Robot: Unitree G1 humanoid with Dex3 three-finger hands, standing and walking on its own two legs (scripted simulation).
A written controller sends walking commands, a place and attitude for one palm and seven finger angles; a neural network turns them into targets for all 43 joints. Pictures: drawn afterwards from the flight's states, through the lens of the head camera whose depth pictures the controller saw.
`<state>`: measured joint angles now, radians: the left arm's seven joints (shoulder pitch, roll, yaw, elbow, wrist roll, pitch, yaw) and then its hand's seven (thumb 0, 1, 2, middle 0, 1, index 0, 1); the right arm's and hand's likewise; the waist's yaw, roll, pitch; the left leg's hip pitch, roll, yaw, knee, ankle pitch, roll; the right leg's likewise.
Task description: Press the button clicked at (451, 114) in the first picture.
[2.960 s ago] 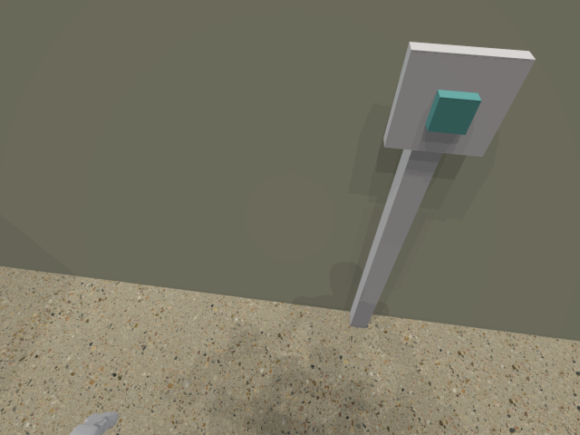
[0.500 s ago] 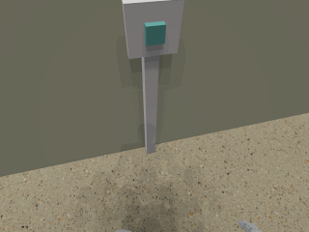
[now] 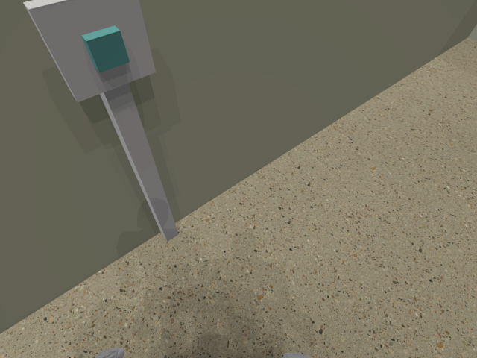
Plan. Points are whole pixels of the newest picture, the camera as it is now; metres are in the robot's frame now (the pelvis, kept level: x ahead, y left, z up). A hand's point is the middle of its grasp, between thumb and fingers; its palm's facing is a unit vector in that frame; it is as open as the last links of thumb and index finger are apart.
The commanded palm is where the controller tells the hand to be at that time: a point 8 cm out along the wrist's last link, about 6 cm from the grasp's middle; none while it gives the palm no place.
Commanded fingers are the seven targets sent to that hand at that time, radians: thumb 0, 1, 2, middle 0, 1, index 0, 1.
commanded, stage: walk to a spot facing it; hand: left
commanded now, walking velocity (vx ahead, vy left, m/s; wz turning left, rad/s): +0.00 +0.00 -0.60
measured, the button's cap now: (106, 48) +0.62 +0.28 +0.16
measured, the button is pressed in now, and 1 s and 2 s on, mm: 0 0 0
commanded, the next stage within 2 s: none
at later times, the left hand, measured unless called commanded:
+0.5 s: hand (142, 350) +0.15 +0.19 -0.18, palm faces -0.20 -0.96 -0.20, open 7.4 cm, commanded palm none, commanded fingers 0.00 0.90 0.90 -0.20 -0.30 -0.20 -0.30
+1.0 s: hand (188, 314) +0.22 +0.11 -0.16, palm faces -0.56 -0.79 -0.25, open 7.4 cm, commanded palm none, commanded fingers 0.00 0.90 0.90 -0.20 -0.30 -0.20 -0.30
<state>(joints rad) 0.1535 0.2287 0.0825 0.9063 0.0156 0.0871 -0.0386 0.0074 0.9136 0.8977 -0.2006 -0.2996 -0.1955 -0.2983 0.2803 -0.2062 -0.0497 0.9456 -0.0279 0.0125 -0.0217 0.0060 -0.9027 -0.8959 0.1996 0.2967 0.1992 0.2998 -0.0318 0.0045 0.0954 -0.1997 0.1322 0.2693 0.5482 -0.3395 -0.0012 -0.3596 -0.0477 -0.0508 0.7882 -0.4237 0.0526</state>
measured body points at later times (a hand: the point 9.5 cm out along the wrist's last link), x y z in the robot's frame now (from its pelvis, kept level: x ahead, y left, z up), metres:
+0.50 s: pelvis +0.03 +0.01 -0.01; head +0.07 +0.03 +0.44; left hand +0.16 +0.24 -0.17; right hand +0.07 -0.26 -0.12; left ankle +0.06 +0.11 -0.74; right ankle -0.02 -0.13 -0.73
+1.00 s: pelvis +0.01 +0.01 -0.01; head +0.03 -0.03 +0.43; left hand +0.24 +0.15 -0.14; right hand -0.12 -0.21 -0.17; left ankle +0.07 +0.11 -0.73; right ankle -0.05 -0.08 -0.74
